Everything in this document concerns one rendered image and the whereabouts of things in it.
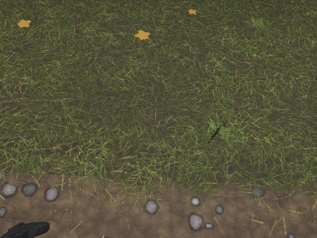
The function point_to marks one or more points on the left robot hand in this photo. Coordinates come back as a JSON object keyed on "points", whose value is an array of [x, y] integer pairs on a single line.
{"points": [[27, 230]]}

